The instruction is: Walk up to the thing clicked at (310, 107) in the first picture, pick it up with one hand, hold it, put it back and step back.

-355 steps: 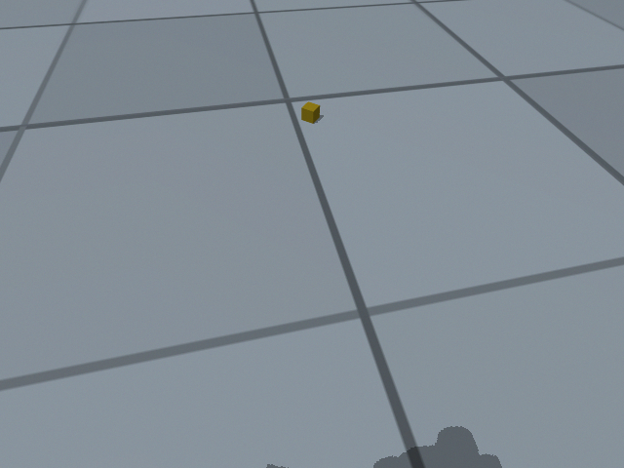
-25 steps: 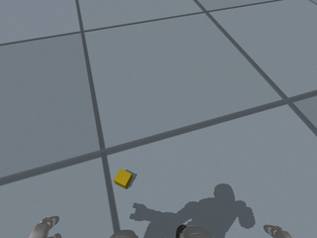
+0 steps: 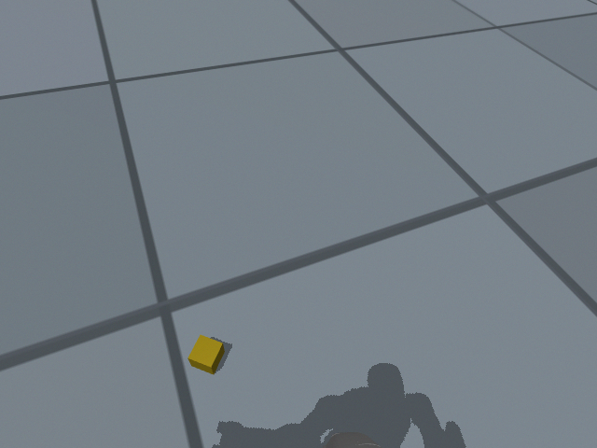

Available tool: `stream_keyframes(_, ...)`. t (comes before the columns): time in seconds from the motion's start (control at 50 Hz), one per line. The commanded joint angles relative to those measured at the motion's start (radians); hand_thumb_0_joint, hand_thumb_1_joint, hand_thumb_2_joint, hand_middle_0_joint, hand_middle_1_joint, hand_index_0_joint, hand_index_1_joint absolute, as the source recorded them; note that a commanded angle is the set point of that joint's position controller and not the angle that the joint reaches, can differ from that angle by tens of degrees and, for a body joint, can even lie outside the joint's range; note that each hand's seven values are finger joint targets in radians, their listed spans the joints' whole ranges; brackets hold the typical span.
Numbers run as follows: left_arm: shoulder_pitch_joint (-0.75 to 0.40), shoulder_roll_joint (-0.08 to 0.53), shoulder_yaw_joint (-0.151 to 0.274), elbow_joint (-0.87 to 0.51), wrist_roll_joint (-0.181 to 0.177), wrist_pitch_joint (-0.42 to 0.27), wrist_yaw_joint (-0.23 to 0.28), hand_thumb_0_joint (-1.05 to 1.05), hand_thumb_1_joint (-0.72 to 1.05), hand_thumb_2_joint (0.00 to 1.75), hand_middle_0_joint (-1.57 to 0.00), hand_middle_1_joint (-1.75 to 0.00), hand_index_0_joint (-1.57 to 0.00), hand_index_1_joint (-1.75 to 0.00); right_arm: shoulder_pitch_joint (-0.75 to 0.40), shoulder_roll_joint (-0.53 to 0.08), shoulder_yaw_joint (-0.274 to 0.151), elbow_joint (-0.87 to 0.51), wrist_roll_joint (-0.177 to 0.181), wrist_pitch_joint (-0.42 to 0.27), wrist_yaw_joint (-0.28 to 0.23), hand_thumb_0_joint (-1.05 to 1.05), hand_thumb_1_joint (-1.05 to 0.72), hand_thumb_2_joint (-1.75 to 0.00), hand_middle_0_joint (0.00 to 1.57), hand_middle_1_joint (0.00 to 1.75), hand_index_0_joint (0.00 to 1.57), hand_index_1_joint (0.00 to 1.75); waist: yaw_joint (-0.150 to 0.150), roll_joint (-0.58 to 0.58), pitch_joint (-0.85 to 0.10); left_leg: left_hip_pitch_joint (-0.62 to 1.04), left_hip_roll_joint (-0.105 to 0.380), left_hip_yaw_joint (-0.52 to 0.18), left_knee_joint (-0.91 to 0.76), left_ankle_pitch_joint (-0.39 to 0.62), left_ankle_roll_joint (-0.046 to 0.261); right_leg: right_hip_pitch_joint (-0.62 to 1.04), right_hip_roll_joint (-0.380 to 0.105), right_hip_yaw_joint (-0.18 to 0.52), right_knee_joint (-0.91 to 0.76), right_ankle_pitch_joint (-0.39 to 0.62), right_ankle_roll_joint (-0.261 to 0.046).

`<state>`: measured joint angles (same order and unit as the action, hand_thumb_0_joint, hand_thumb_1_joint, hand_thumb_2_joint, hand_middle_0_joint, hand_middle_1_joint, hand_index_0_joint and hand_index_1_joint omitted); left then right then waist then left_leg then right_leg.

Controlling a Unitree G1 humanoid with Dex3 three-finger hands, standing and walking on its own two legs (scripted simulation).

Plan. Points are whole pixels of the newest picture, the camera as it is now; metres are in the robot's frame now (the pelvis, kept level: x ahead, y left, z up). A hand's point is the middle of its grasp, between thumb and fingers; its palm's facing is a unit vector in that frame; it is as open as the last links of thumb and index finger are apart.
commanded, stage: walk up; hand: left
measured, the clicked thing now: (207, 354) +0.47 +0.21 -0.73
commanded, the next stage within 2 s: none
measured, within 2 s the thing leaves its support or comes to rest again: neither
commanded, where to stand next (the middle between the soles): +0.09 -0.02 m, yaw +1 degrees
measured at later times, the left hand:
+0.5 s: hand out of the picture +0.14 +0.26 -0.16, palm faces +0.04 -0.92 -0.40, open 7.4 cm
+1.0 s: hand out of the picture +0.06 +0.24 -0.16, palm faces +0.00 -0.94 -0.34, open 7.4 cm
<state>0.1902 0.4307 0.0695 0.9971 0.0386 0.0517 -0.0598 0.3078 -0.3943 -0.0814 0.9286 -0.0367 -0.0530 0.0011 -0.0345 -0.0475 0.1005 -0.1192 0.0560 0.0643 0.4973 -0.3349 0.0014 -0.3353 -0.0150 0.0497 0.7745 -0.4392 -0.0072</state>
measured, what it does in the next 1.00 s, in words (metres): steps on the spot: right foot, then left foot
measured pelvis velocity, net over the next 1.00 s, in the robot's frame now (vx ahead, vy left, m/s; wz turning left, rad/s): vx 0.00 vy -0.02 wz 0.01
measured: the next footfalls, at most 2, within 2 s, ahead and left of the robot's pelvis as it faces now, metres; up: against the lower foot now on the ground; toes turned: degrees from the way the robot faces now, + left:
right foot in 0.08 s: +0.08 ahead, -0.15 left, +0.00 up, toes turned -1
left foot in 0.42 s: +0.10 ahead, +0.10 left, +0.00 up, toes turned -3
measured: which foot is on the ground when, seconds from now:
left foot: down 0.00-0.08, up 0.10-0.40, down 0.42-1.00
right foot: up 0.00-0.06, down 0.08-0.44, up 0.46-0.66, down 0.68-1.00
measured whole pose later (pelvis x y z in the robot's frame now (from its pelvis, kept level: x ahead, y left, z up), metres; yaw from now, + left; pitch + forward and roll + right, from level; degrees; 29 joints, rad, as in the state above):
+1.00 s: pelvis +0.00 -0.02 +0.00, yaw +1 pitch -3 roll +0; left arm 0.18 0.35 0.02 1.04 0.01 -0.01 -0.01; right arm 0.16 -0.35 -0.02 1.03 -0.01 0.00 0.02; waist 0.01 0.01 0.07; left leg -0.27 -0.01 -0.06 0.51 -0.18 -0.01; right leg -0.11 0.01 0.00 0.50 -0.34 0.00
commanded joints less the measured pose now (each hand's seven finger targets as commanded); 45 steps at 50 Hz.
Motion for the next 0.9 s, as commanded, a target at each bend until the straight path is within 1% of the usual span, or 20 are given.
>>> stream_keyframes(0.0, -0.006, 0.133, 0.040, -0.096, -0.013, -0.071, 0.010, 0.00, 0.90, 0.90, -0.20, -0.30, -0.20, -0.30, -0.092, -0.287, -0.053, -0.107, 0.000, -0.003, -0.002, 0.00, -0.90, -0.90, 0.20, 0.30, 0.20, 0.30, 0.049, 0.234, -0.021, -0.104, 0.184, -0.149, -0.090, 0.237, 0.170, 0.128, 0.000, -0.081, -0.229, 0.108, -0.019)
stream_keyframes(0.04, 0.130, 0.172, 0.059, -0.051, -0.011, -0.089, 0.034, 0.00, 0.90, 0.90, -0.20, -0.30, -0.20, -0.30, -0.063, -0.184, -0.013, -0.114, 0.021, 0.014, -0.004, 0.00, -0.90, -0.90, 0.20, 0.30, 0.20, 0.30, 0.111, -0.002, -0.114, -0.176, 0.069, -0.041, 0.244, 0.238, 0.088, 0.351, -0.007, -0.034, -0.423, 0.247, -0.016)
stream_keyframes(0.06, 0.126, 0.268, 0.080, -0.072, 0.001, -0.100, 0.047, 0.00, 0.90, 0.90, -0.20, -0.30, -0.20, -0.30, -0.025, -0.104, 0.017, -0.145, 0.032, 0.016, -0.006, 0.00, -0.90, -0.90, 0.20, 0.30, 0.20, 0.30, 0.084, -0.263, -0.116, -0.390, -0.047, -0.011, 0.445, -0.160, 0.026, 0.415, -0.236, 0.344, -0.509, 0.260, -0.087)
stream_keyframes(0.08, 0.068, 0.296, 0.070, -0.106, -0.010, -0.094, 0.050, 0.00, 0.90, 0.90, -0.20, -0.30, -0.20, -0.30, -0.042, -0.174, -0.004, -0.127, 0.030, 0.033, -0.019, 0.00, -0.90, -0.90, 0.20, 0.30, 0.20, 0.30, 0.085, -0.136, -0.109, -0.381, -0.056, -0.128, 0.507, -0.281, 0.023, 0.288, -0.362, 0.490, -0.535, 0.140, -0.211)
stream_keyframes(0.1, 0.040, 0.291, 0.068, -0.121, -0.017, -0.093, 0.051, 0.00, 0.90, 0.90, -0.20, -0.30, -0.20, -0.30, -0.049, -0.225, -0.021, -0.110, 0.031, 0.034, -0.023, 0.00, -0.90, -0.90, 0.20, 0.30, 0.20, 0.30, 0.079, -0.068, -0.059, -0.377, -0.043, -0.168, 0.590, -0.278, 0.019, 0.233, -0.370, 0.472, -0.508, 0.161, -0.269)
stream_keyframes(0.2, -0.032, 0.201, 0.033, -0.149, -0.027, -0.114, 0.076, 0.00, 0.90, 0.90, -0.20, -0.30, -0.20, -0.30, 0.007, -0.194, -0.008, -0.041, 0.032, 0.048, -0.008, 0.00, -0.90, -0.90, 0.20, 0.30, 0.20, 0.30, 0.037, -0.059, -0.045, -0.290, -0.019, -0.190, 0.428, -0.134, -0.002, 0.165, -0.237, 0.127, -0.402, 0.557, -0.192)
stream_keyframes(0.3, -0.099, 0.220, 0.029, -0.169, -0.042, -0.087, 0.093, 0.00, 0.90, 0.90, -0.20, -0.30, -0.20, -0.30, -0.039, -0.186, -0.014, -0.045, 0.032, 0.067, -0.008, 0.00, -0.90, -0.90, 0.20, 0.30, 0.20, 0.30, 0.027, -0.163, -0.070, -0.201, -0.051, -0.084, 0.272, -0.042, -0.001, 0.114, -0.247, 0.081, -0.257, 0.896, -0.179)
stream_keyframes(0.34, -0.134, 0.223, 0.030, -0.187, -0.048, -0.068, 0.095, 0.00, 0.90, 0.90, -0.20, -0.30, -0.20, -0.30, -0.019, -0.197, -0.023, -0.041, 0.029, 0.068, -0.009, 0.00, -0.90, -0.90, 0.20, 0.30, 0.20, 0.30, 0.005, -0.147, -0.094, -0.163, -0.059, -0.062, 0.184, 0.030, 0.008, 0.090, -0.239, 0.077, -0.191, 0.813, -0.166)
stream_keyframes(0.38, -0.118, 0.198, 0.024, -0.192, -0.057, -0.051, 0.099, 0.00, 0.90, 0.90, -0.20, -0.30, -0.20, -0.30, -0.050, -0.245, -0.041, -0.056, 0.018, 0.064, -0.008, 0.00, -0.90, -0.90, 0.20, 0.30, 0.20, 0.30, 0.013, 0.006, -0.108, -0.092, 0.000, -0.132, 0.091, 0.491, 0.030, 0.011, -0.163, 0.036, -0.092, 0.578, -0.094)
stream_keyframes(0.42, -0.082, 0.157, 0.020, -0.190, -0.076, -0.029, 0.110, 0.00, 0.90, 0.90, -0.20, -0.30, -0.20, -0.30, -0.095, -0.334, -0.063, -0.102, 0.026, 0.064, -0.002, 0.00, -0.90, -0.90, 0.20, 0.30, 0.20, 0.30, 0.006, 0.241, -0.163, -0.125, 0.259, -0.457, -0.056, 0.723, 0.246, 0.002, 0.080, -0.064, 0.231, -0.011, -0.020)
stream_keyframes(0.44, -0.096, 0.166, 0.030, -0.176, -0.066, -0.019, 0.116, 0.00, 0.90, 0.90, -0.20, -0.30, -0.20, -0.30, -0.079, -0.329, -0.071, -0.100, 0.019, 0.062, -0.001, 0.00, -0.90, -0.90, 0.20, 0.30, 0.20, 0.30, -0.018, 0.257, -0.170, -0.151, 0.307, -0.559, -0.096, 0.671, 0.304, -0.011, 0.095, 0.034, 0.391, -0.263, -0.022)
stream_keyframes(0.52, -0.009, 0.155, 0.028, -0.135, -0.055, -0.028, 0.101, 0.00, 0.90, 0.90, -0.20, -0.30, -0.20, -0.30, -0.168, -0.245, -0.045, -0.130, 0.015, 0.053, -0.025, 0.00, -0.90, -0.90, 0.20, 0.30, 0.20, 0.30, 0.051, 0.189, -0.161, -0.110, 0.203, -0.337, -0.034, 0.344, 0.227, -0.081, 0.040, 0.069, 0.366, -0.127, -0.029)
stream_keyframes(0.58, -0.022, 0.137, 0.028, -0.120, -0.035, -0.047, 0.074, 0.00, 0.90, 0.90, -0.20, -0.30, -0.20, -0.30, -0.156, -0.233, -0.034, -0.127, -0.007, 0.048, -0.014, 0.00, -0.90, -0.90, 0.20, 0.30, 0.20, 0.30, 0.012, 0.189, -0.171, -0.099, 0.175, -0.343, -0.070, 0.004, 0.203, 0.004, 0.022, -0.013, 0.030, -0.151, -0.002)
stream_keyframes(0.64, 0.085, 0.127, 0.032, -0.057, -0.017, -0.065, 0.076, 0.00, 0.90, 0.90, -0.20, -0.30, -0.20, -0.30, -0.209, -0.235, -0.020, -0.126, 0.004, 0.060, -0.005, 0.00, -0.90, -0.90, 0.20, 0.30, 0.20, 0.30, 0.075, 0.186, -0.144, -0.249, 0.152, -0.283, 0.005, -0.031, 0.153, 0.233, 0.033, -0.051, -0.347, 0.046, -0.026)
stream_keyframes(0.66, 0.070, 0.158, 0.039, -0.059, -0.002, -0.078, 0.080, 0.00, 0.90, 0.90, -0.20, -0.30, -0.20, -0.30, -0.183, -0.176, 0.000, -0.119, 0.014, 0.063, -0.004, 0.00, -0.90, -0.90, 0.20, 0.30, 0.20, 0.30, 0.067, 0.074, -0.121, -0.326, 0.101, -0.238, 0.109, -0.019, 0.093, 0.268, -0.027, 0.102, -0.430, 0.009, -0.047)
stream_keyframes(0.68, 0.012, 0.239, 0.055, -0.091, 0.009, -0.087, 0.084, 0.00, 0.90, 0.90, -0.20, -0.30, -0.20, -0.30, -0.217, -0.126, 0.014, -0.135, 0.021, 0.058, 0.002, 0.00, -0.90, -0.90, 0.20, 0.30, 0.20, 0.30, 0.074, -0.105, -0.058, -0.447, -0.047, -0.152, 0.198, -0.131, 0.021, 0.154, -0.246, 0.470, -0.530, -0.189, -0.142)
stream_keyframes(0.7, -0.091, 0.297, 0.055, -0.121, 0.011, -0.088, 0.077, 0.00, 0.90, 0.90, -0.20, -0.30, -0.20, -0.30, -0.239, -0.195, -0.010, -0.108, 0.025, 0.055, -0.012, 0.00, -0.90, -0.90, 0.20, 0.30, 0.20, 0.30, 0.056, -0.087, -0.015, -0.251, -0.042, -0.189, 0.298, -0.213, 0.008, -0.097, -0.344, 0.509, -0.517, -0.181, -0.220)
stream_keyframes(0.74, -0.152, 0.186, 0.020, -0.124, -0.011, -0.103, 0.075, 0.00, 0.90, 0.90, -0.20, -0.30, -0.20, -0.30, -0.209, -0.170, -0.002, -0.066, 0.038, 0.040, 0.003, 0.00, -0.90, -0.90, 0.20, 0.30, 0.20, 0.30, 0.007, 0.032, -0.011, -0.191, -0.040, -0.160, 0.173, -0.067, 0.007, -0.001, -0.202, 0.236, -0.402, 0.127, -0.142)
stream_keyframes(0.8, -0.085, 0.161, 0.010, -0.101, -0.023, -0.103, 0.069, 0.00, 0.90, 0.90, -0.20, -0.30, -0.20, -0.30, -0.184, -0.169, 0.004, -0.041, 0.023, 0.017, 0.001, 0.00, -0.90, -0.90, 0.20, 0.30, 0.20, 0.30, 0.023, -0.041, -0.129, 0.000, -0.008, -0.182, 0.007, 0.312, 0.045, 0.063, -0.119, 0.093, -0.314, 0.427, -0.053)
stream_keyframes(0.88, -0.111, 0.165, 0.009, -0.069, -0.022, -0.092, 0.068, 0.00, 0.90, 0.90, -0.20, -0.30, -0.20, -0.30, -0.226, -0.176, 0.015, -0.009, 0.029, 0.021, 0.008, 0.00, -0.90, -0.90, 0.20, 0.30, 0.20, 0.30, 0.030, -0.015, -0.081, -0.049, 0.010, -0.215, -0.033, 0.157, 0.038, 0.078, -0.109, 0.096, -0.439, 0.061, -0.047)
